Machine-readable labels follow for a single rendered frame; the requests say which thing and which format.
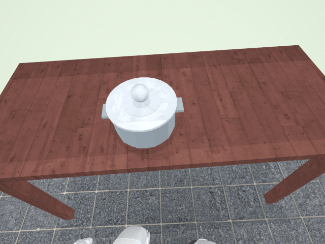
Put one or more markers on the lid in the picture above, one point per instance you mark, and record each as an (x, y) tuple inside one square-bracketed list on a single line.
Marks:
[(151, 114)]

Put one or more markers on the pot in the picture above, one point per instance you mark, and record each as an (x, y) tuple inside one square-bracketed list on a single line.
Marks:
[(150, 138)]

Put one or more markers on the knob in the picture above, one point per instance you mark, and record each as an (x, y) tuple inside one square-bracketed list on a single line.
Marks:
[(139, 93)]

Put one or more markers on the table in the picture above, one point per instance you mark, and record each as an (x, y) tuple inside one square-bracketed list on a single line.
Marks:
[(241, 106)]

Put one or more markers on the left robot thigh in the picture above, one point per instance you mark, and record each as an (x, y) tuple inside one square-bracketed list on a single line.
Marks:
[(133, 235)]

